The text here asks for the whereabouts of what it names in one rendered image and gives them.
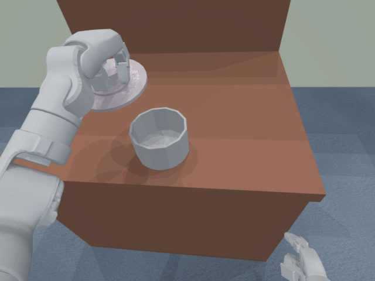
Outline left robot upper arm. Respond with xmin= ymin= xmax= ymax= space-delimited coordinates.
xmin=0 ymin=162 xmax=64 ymax=281

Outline left robot hand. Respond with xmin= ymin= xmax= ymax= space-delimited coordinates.
xmin=66 ymin=29 xmax=130 ymax=91

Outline knob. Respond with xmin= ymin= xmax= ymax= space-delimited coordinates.
xmin=102 ymin=61 xmax=118 ymax=80

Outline robot left forearm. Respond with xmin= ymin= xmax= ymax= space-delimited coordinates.
xmin=0 ymin=39 xmax=102 ymax=180

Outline pot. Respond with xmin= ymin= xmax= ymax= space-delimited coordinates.
xmin=129 ymin=107 xmax=189 ymax=170

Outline right robot hand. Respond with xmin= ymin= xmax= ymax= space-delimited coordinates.
xmin=281 ymin=232 xmax=327 ymax=281

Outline table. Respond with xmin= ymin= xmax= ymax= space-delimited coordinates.
xmin=0 ymin=0 xmax=326 ymax=262

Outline lid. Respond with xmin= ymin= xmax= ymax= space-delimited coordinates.
xmin=90 ymin=58 xmax=148 ymax=112

